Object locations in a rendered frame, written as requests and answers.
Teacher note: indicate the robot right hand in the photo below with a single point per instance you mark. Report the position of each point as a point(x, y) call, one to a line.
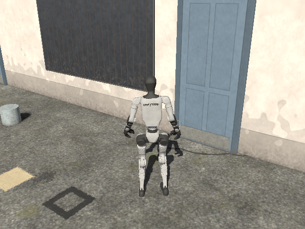
point(174, 133)

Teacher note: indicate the right robot upper arm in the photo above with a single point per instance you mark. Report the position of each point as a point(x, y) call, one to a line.
point(169, 109)

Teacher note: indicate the robot right foot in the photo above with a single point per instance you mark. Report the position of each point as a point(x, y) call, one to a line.
point(165, 190)

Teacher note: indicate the robot left hand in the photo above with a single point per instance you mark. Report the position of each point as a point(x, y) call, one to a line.
point(130, 131)

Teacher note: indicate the robot left forearm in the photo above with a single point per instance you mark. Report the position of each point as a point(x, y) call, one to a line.
point(128, 125)

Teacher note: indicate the robot left shin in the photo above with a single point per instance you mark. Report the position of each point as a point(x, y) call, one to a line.
point(142, 171)

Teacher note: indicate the left robot upper arm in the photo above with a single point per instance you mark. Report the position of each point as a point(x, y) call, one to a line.
point(133, 110)

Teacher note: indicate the robot right forearm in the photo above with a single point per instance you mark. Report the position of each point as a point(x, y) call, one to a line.
point(175, 125)

